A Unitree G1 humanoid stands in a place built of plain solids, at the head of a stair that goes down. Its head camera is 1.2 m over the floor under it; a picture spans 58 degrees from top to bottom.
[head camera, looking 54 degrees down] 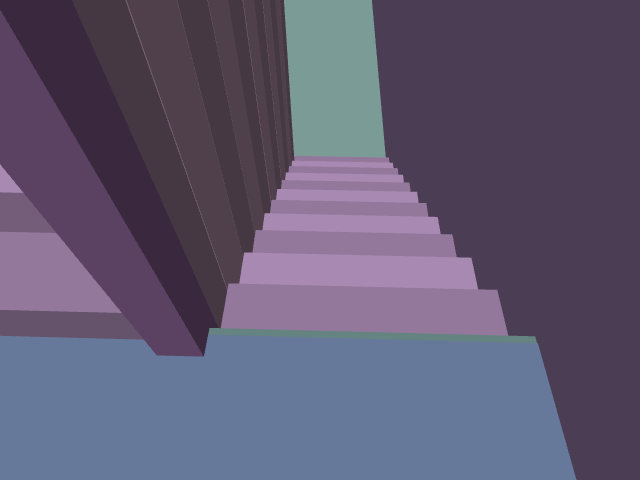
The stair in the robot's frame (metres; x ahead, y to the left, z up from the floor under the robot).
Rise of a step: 0.18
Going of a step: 0.26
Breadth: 0.98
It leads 2 degrees to the right of straight ahead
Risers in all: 12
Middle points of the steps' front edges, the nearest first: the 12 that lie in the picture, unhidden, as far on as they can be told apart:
0.54 -0.15 0.00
0.79 -0.15 -0.17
1.05 -0.16 -0.35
1.30 -0.17 -0.52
1.56 -0.18 -0.70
1.81 -0.18 -0.87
2.07 -0.19 -1.05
2.32 -0.20 -1.22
2.58 -0.20 -1.40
2.83 -0.21 -1.57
3.09 -0.22 -1.75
3.34 -0.22 -1.92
